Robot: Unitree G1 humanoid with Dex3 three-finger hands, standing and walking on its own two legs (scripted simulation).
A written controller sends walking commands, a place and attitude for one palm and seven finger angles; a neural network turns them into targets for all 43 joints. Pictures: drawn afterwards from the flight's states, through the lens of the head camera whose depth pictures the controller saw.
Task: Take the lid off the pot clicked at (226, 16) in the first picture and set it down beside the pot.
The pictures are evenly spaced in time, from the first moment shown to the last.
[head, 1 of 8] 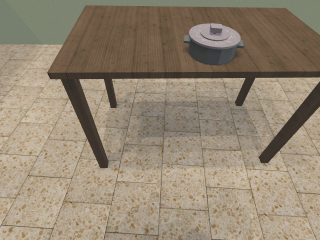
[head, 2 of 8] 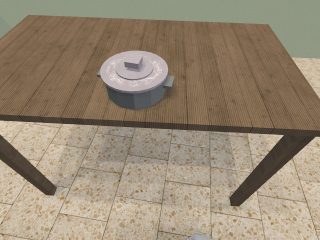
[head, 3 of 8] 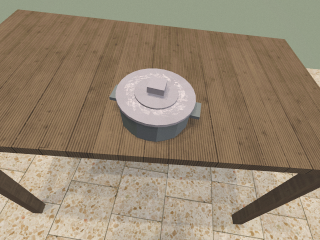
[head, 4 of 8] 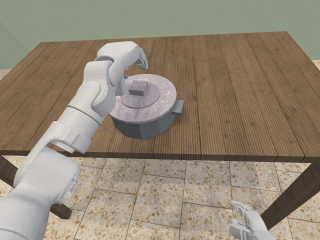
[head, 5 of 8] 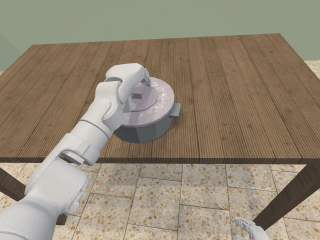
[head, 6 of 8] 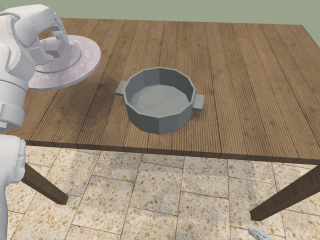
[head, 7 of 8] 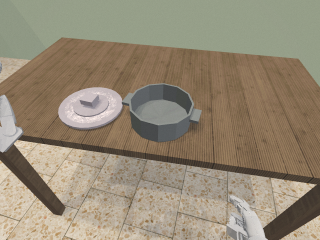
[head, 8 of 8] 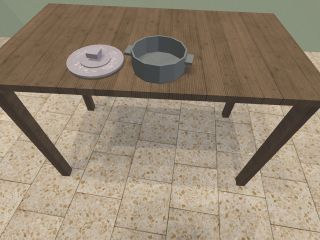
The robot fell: no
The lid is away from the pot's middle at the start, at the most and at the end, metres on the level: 0.00 0.25 0.24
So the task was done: yes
